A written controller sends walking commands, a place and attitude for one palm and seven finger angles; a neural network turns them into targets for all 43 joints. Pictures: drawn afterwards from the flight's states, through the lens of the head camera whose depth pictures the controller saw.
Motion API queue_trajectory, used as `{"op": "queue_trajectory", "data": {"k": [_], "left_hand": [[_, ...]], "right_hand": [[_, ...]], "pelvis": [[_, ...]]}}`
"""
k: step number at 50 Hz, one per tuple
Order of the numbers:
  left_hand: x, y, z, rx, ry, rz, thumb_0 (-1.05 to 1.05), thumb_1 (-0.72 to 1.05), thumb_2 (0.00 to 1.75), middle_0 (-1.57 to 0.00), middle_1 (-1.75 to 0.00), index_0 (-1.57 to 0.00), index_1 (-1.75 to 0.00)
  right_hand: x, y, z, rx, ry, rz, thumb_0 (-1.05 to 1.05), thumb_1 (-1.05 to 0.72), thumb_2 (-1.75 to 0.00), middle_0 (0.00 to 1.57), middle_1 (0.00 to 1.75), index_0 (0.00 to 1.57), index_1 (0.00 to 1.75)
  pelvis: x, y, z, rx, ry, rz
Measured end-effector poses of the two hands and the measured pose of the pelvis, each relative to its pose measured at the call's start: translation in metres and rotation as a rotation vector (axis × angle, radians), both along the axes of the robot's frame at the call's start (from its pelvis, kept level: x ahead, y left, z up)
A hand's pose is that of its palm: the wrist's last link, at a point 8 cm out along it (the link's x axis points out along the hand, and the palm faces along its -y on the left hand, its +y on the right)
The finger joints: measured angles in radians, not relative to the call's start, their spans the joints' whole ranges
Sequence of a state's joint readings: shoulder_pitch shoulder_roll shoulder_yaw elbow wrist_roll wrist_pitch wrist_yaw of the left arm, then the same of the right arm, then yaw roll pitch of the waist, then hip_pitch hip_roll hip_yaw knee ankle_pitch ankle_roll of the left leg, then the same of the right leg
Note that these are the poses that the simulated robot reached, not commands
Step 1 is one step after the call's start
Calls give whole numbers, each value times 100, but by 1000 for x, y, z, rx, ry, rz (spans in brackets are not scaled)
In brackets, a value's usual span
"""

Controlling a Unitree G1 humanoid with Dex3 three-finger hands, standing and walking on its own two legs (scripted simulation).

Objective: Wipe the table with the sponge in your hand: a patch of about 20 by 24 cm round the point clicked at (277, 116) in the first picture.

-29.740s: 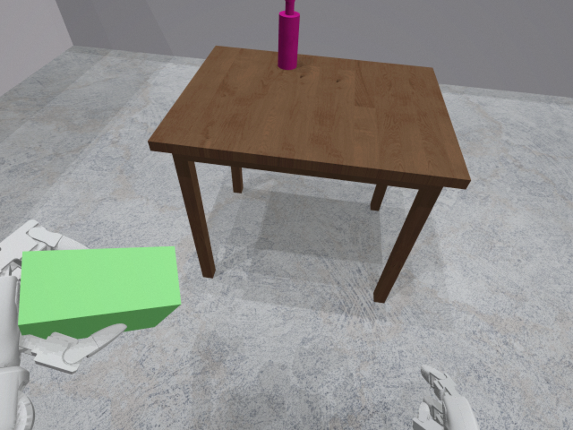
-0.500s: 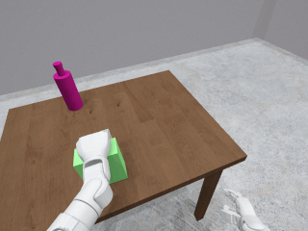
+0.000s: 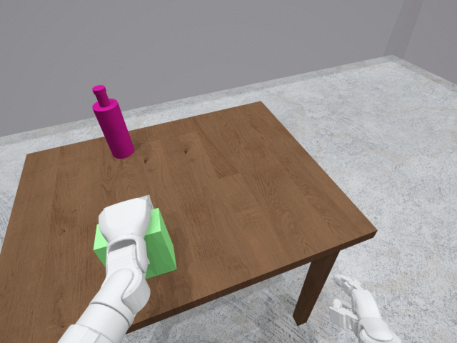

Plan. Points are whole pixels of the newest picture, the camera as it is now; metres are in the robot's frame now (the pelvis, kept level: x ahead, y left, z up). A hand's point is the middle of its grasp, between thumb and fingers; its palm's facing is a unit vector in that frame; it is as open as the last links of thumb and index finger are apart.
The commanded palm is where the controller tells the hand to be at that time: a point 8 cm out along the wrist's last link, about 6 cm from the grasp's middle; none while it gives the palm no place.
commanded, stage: wipe forward along the middle lane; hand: left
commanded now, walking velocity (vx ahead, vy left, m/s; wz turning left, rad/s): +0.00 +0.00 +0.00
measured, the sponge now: (142, 254) +0.29 +0.23 -0.03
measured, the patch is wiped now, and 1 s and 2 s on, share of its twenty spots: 1.00 1.00 1.00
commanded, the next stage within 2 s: slide back across to the first lane in 1.44 s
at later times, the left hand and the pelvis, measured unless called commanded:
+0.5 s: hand (132, 211) +0.35 +0.26 +0.02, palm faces -0.08 -0.04 -1.00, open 10.2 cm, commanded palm +0.33 +0.25 +0.05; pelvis -0.01 -0.01 -0.01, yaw +0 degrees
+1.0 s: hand (128, 196) +0.39 +0.28 +0.02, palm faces -0.10 +0.00 -0.99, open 10.2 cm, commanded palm +0.38 +0.28 +0.05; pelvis -0.02 -0.01 -0.01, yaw +1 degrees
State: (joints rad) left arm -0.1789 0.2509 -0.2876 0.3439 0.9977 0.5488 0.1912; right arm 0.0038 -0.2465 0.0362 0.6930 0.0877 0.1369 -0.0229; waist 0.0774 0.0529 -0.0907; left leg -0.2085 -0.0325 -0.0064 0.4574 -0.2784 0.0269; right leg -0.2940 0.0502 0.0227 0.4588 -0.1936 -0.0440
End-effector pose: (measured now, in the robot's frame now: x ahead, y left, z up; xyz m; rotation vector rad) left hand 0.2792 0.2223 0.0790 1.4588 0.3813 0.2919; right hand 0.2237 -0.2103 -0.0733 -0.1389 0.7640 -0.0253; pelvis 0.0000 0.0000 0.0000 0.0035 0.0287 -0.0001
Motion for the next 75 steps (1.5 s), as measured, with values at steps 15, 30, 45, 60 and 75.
{"op": "queue_trajectory", "data": {"k": [15, 30, 45, 60, 75], "left_hand": [[47, 18, 1, 62, 37, 15, -1, -53, 106, -72, -132, -74, -133], [63, 29, -1, 64, 40, 3, 0, -54, 107, -73, -131, -75, -133], [89, 44, 1, 92, 62, -4, 0, -54, 107, -73, -131, -75, -133], [118, 61, 1, 98, 72, 8, 0, -54, 107, -74, -131, -75, -133], [149, 83, 1, 89, 86, 10, 0, -54, 107, -73, -131, -75, -133]], "right_hand": [[-50, -16, -31, -42, 143, -61, 1, -91, -90, 20, 30, 20, 30], [-89, -51, -41, -98, 219, -142, 1, -91, -90, 20, 30, 20, 30], [-110, -49, -50, -89, 259, -155, 1, -91, -90, 20, 30, 20, 30], [-150, -53, -57, -112, 367, -209, 1, -91, -90, 20, 30, 20, 30], [-176, -49, -57, -139, 442, -251, 1, -91, -90, 20, 30, 20, 30]], "pelvis": [[-8, -4, -4, 3, 77, 7], [-11, -9, -7, 0, 115, 7], [-17, -10, -10, -4, 163, 11], [-15, -3, -13, -12, 210, 6], [-8, 9, -16, -24, 256, -5]]}}
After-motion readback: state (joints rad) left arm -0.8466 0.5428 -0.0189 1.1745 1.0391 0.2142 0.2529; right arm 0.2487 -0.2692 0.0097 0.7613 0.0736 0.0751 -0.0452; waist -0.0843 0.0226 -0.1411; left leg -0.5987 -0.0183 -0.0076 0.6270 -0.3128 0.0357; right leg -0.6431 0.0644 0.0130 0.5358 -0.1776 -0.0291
